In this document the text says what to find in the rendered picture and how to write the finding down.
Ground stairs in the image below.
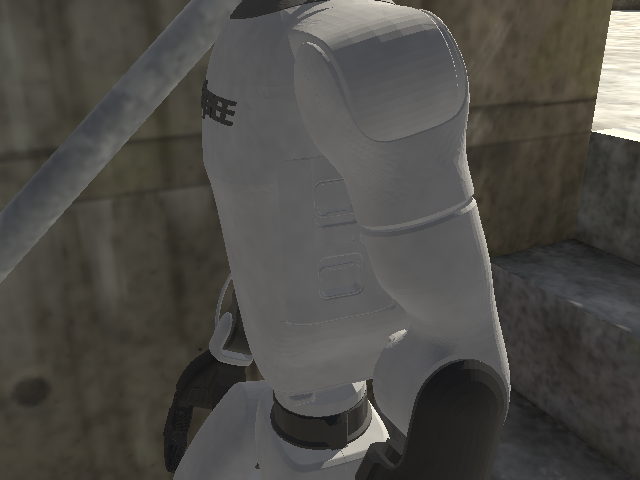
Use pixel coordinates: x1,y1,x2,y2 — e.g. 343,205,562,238
374,131,640,480

